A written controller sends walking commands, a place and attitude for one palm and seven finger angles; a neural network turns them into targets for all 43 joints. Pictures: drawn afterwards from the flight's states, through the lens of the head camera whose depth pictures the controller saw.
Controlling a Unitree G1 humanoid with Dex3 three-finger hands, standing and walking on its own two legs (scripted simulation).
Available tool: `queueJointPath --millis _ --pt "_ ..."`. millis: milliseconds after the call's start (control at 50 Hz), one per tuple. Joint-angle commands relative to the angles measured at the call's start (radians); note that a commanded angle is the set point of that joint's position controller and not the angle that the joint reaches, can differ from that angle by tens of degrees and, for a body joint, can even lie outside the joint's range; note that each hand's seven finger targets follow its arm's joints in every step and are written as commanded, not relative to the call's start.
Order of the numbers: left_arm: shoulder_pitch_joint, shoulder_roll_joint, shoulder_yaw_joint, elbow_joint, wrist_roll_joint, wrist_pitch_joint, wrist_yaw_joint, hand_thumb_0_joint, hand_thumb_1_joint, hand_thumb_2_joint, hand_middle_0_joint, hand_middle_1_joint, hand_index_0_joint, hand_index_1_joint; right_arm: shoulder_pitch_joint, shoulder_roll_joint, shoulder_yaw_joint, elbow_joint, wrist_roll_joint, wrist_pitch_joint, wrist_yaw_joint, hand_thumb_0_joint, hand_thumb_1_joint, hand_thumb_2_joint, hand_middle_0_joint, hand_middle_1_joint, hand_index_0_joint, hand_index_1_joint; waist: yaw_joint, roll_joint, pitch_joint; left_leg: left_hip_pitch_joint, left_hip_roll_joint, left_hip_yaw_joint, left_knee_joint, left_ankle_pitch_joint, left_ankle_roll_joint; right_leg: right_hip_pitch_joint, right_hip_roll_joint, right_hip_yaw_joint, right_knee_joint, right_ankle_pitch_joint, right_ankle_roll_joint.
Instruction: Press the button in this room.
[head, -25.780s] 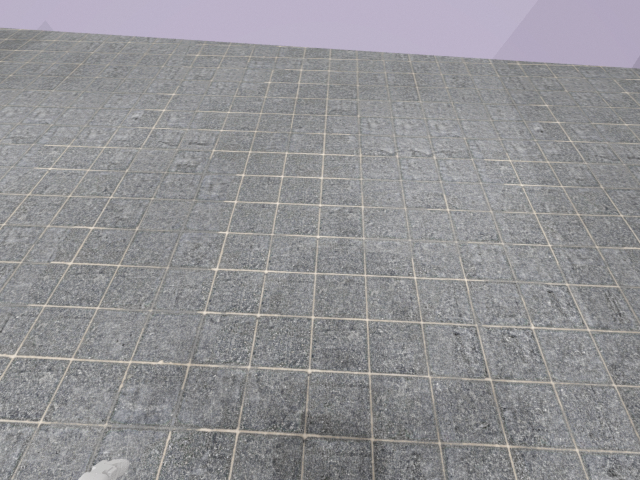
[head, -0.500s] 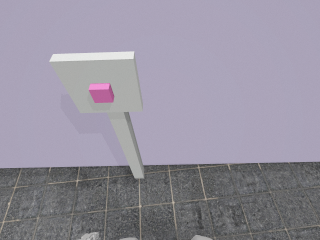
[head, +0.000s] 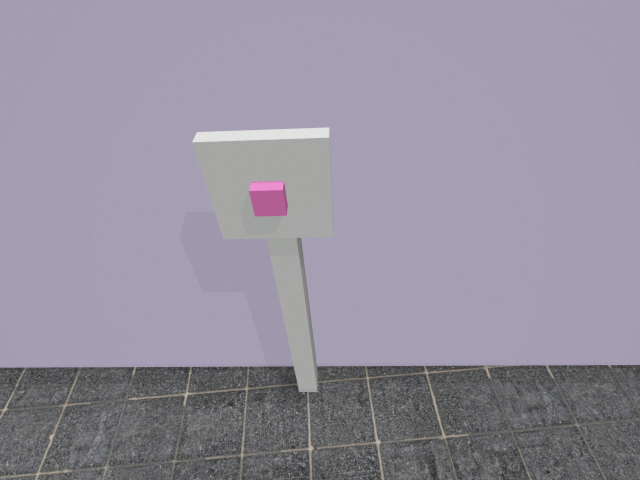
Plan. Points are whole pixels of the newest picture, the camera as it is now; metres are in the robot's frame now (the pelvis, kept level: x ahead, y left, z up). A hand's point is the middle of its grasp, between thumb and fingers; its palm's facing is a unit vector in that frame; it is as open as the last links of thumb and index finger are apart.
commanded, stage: come to a stop and stand still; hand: left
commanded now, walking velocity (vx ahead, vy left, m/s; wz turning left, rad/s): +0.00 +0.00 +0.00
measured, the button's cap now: (269, 197) +0.52 +0.13 +0.08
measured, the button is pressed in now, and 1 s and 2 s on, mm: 0 0 0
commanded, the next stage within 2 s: look again from close up in 0.22 s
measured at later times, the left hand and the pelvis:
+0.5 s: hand out of the picture +0.02 +0.17 -0.15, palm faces +0.03 -0.98 -0.21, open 7.3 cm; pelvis +0.01 +0.00 +0.01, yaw +1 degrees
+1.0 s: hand out of the picture +0.05 +0.15 -0.15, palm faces +0.10 -0.97 -0.21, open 7.3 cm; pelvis +0.04 -0.02 +0.01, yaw +1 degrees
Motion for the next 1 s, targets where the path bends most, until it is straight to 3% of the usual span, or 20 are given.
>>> queueJointPath --millis 0,20,80,340,500,620,780,920,940,960,980 --pt "-0.062 0.124 0.021 -0.091 0.002 -0.034 0.007 0.000 0.900 0.900 -0.200 -0.300 -0.200 -0.300 0.113 -0.116 -0.024 -0.015 0.001 -0.028 -0.003 0.000 -0.900 -0.900 0.200 0.300 0.200 0.300 -0.054 -0.067 0.096 -0.006 0.115 -0.189 -0.242 -0.137 0.009 -0.114 -0.032 0.127 -0.233 -0.214 -0.048" --pt "-0.041 0.117 0.022 -0.083 0.001 -0.034 0.007 0.000 0.900 0.900 -0.200 -0.300 -0.200 -0.300 0.101 -0.117 -0.022 -0.010 0.001 -0.034 -0.004 0.000 -0.900 -0.900 0.200 0.300 0.200 0.300 -0.038 -0.025 0.090 -0.060 0.134 -0.218 -0.288 -0.176 0.013 -0.050 -0.015 0.102 -0.202 -0.145 -0.039" --pt "0.011 0.091 0.018 -0.051 0.003 -0.038 0.006 0.000 0.900 0.900 -0.200 -0.300 -0.200 -0.300 0.078 -0.115 -0.019 -0.003 0.002 -0.043 -0.008 0.000 -0.900 -0.900 0.200 0.300 0.200 0.300 -0.010 -0.030 0.066 -0.118 0.145 -0.230 -0.331 -0.190 0.017 0.063 -0.010 0.084 -0.179 -0.043 -0.037" --pt "0.016 0.063 0.000 0.058 -0.005 -0.050 0.010 0.000 0.900 0.900 -0.200 -0.300 -0.200 -0.300 0.149 -0.084 0.006 0.136 0.008 -0.054 -0.017 0.000 -0.900 -0.900 0.200 0.300 0.200 0.300 -0.013 -0.022 0.080 -0.066 0.137 -0.198 -0.333 -0.063 0.000 0.113 -0.045 0.087 -0.223 0.040 -0.040" --pt "0.009 0.057 -0.005 0.092 -0.008 -0.061 0.015 0.000 0.900 0.900 -0.200 -0.300 -0.200 -0.300 0.174 -0.061 0.012 0.186 0.012 -0.060 -0.021 0.000 -0.900 -0.900 0.200 0.300 0.200 0.300 -0.023 -0.071 0.057 0.003 0.129 -0.159 -0.273 0.091 -0.009 0.124 -0.056 0.100 -0.240 0.118 -0.042" --pt "0.008 0.053 -0.006 0.103 -0.008 -0.061 0.016 0.000 0.900 0.900 -0.200 -0.300 -0.200 -0.300 0.169 -0.047 0.014 0.206 0.013 -0.057 -0.024 0.000 -0.900 -0.900 0.200 0.300 0.200 0.300 -0.026 -0.051 0.086 0.009 0.130 -0.149 -0.268 0.096 -0.014 0.109 -0.054 0.110 -0.250 0.120 -0.045" --pt "0.013 0.057 -0.003 0.107 -0.009 -0.067 0.015 0.000 0.900 0.900 -0.200 -0.300 -0.200 -0.300 0.159 -0.045 0.013 0.212 0.012 -0.061 -0.026 0.000 -0.900 -0.900 0.200 0.300 0.200 0.300 -0.027 -0.058 0.044 0.050 0.130 -0.133 -0.251 0.145 -0.018 0.136 -0.060 0.113 -0.251 0.189 -0.048" --pt "0.007 0.062 -0.003 0.108 -0.009 -0.067 0.015 0.000 0.900 0.900 -0.200 -0.300 -0.200 -0.300 0.151 -0.048 0.013 0.217 0.013 -0.059 -0.028 0.000 -0.900 -0.900 0.200 0.300 0.200 0.300 -0.025 -0.050 0.067 0.045 0.131 -0.130 -0.251 0.151 -0.023 0.142 -0.059 0.112 -0.261 0.204 -0.049" --pt "0.111 0.090 0.006 0.156 -0.001 -0.076 0.056 0.000 0.900 0.900 -0.200 -0.300 -0.200 -0.300 0.028 -0.082 0.003 0.151 0.022 -0.061 -0.017 0.000 -0.900 -0.900 0.200 0.300 0.200 0.300 0.031 -0.124 0.086 -0.020 0.151 -0.077 -0.055 0.134 -0.050 0.156 -0.122 0.129 -0.226 0.542 -0.013" --pt "-0.659 0.302 0.106 -1.373 -0.229 -0.300 0.038 0.000 0.900 0.900 -0.228 -0.330 -0.228 -0.330 0.041 -0.248 -0.011 -0.222 0.073 -0.204 -0.070 0.000 -0.900 -0.900 0.200 0.300 0.200 0.300 -0.104 0.052 -0.410 0.201 0.019 -0.114 -0.188 0.209 -0.020 0.264 -0.027 0.090 -0.175 0.322 -0.021" --pt "-0.244 0.243 0.121 -1.151 -0.145 -0.253 0.090 0.000 0.900 0.900 -0.255 -0.360 -0.255 -0.360 -0.059 -0.165 -0.001 -0.169 0.060 -0.285 -0.107 0.000 -0.900 -0.900 0.200 0.300 0.200 0.300 -0.007 0.184 -0.387 0.189 0.030 -0.080 -0.181 0.271 -0.011 0.252 0.025 0.042 -0.138 0.174 -0.053"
